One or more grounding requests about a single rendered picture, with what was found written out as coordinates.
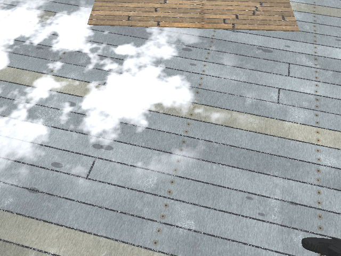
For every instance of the robot right hand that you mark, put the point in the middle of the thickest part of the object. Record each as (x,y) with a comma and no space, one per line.
(324,246)

